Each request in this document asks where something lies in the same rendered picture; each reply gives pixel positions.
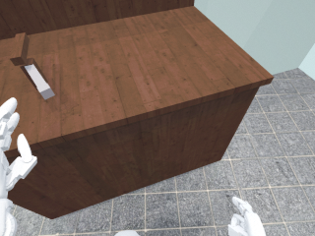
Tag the tap lever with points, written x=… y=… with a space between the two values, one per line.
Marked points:
x=42 y=86

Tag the counter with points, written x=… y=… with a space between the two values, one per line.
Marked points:
x=145 y=90

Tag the robot right hand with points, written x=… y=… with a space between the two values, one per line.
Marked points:
x=250 y=225

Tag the left robot forearm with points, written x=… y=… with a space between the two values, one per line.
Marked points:
x=8 y=223

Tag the robot left hand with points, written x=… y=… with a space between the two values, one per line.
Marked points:
x=23 y=164

